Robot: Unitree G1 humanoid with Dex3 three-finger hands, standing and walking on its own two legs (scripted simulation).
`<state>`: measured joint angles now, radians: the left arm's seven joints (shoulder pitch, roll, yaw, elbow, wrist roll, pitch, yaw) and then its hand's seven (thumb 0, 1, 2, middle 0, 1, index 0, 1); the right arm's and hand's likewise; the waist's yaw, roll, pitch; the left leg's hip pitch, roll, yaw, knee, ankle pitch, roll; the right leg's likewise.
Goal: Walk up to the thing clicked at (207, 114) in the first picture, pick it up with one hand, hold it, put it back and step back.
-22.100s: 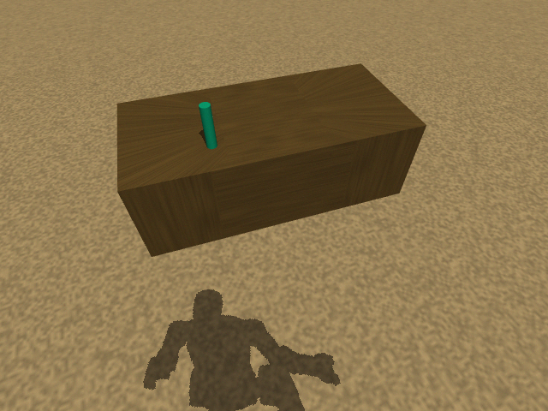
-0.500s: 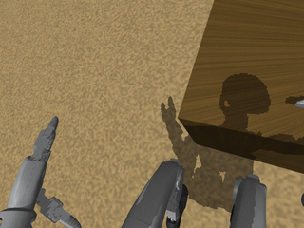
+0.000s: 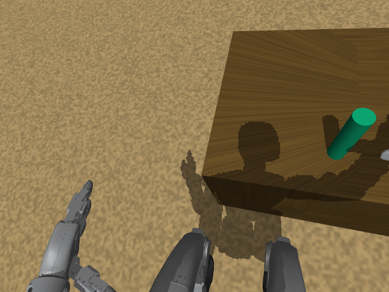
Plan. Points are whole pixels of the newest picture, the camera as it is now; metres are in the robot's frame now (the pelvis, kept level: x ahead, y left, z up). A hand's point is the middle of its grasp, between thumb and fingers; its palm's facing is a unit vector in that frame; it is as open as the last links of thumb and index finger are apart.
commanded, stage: home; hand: right
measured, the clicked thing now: (347, 137) +0.49 -0.25 -0.12
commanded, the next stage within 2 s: none
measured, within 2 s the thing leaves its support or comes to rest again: neither
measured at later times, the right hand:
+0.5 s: hand out of the picture +0.33 -0.29 +0.02, palm faces +0.28 +0.90 -0.33, open 17.3 cm
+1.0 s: hand (343, 274) +0.20 -0.17 +0.03, palm faces +0.19 +0.95 -0.25, open 17.7 cm
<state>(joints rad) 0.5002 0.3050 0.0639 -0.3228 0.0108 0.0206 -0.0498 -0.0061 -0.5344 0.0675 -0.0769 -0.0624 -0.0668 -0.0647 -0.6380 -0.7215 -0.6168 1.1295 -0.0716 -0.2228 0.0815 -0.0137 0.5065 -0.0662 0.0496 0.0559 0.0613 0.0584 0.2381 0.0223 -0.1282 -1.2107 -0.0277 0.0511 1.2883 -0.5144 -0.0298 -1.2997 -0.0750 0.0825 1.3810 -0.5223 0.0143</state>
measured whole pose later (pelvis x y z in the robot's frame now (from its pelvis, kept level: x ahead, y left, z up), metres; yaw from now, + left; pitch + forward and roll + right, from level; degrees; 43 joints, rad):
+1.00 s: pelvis +0.05 +0.02 +0.09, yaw -4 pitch +7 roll +1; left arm 0.30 0.22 -0.02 0.40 -0.05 0.05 0.12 0.02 0.90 0.90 -0.20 -0.30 -0.20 -0.30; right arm 0.47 -0.19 0.01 0.09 0.04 0.10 -0.12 -0.01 0.58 -0.03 0.05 0.04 0.05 0.04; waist 0.01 -0.01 -0.08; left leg -0.58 0.01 0.03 0.93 -0.48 0.00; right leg -0.63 -0.04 0.04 0.94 -0.44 0.04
